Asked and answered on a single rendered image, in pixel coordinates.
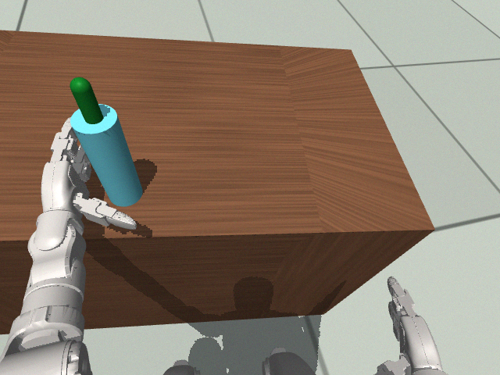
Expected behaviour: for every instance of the right robot hand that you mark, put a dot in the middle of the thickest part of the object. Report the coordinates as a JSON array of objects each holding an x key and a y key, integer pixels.
[{"x": 417, "y": 347}]

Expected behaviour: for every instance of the left robot arm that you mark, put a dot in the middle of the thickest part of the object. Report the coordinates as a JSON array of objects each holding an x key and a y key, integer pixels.
[{"x": 46, "y": 339}]

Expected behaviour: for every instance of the bottle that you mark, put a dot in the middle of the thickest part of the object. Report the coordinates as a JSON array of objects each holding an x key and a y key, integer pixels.
[{"x": 98, "y": 129}]

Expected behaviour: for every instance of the left robot hand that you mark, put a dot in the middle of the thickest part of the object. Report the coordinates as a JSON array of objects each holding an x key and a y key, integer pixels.
[{"x": 63, "y": 183}]

